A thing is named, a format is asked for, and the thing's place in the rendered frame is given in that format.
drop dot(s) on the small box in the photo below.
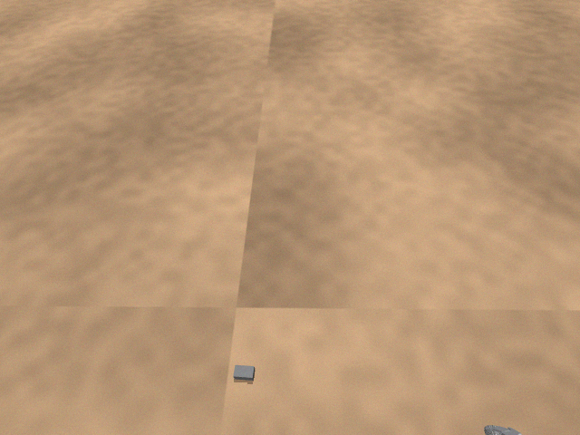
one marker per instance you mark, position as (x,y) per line
(243,372)

